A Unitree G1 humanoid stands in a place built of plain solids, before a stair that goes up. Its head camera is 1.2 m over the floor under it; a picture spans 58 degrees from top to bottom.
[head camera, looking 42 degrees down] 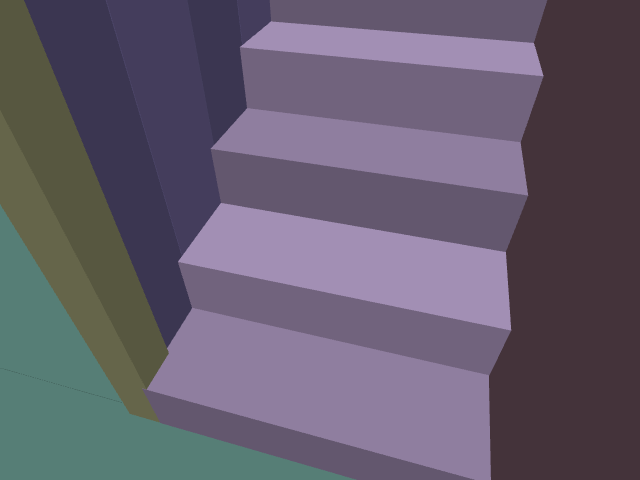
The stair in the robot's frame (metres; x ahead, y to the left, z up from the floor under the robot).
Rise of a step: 0.19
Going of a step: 0.27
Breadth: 0.85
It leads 15 degrees to the right of straight ahead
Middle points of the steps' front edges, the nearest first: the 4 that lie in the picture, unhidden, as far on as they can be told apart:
0.45 0.04 0.19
0.71 -0.03 0.38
0.97 -0.10 0.57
1.23 -0.17 0.76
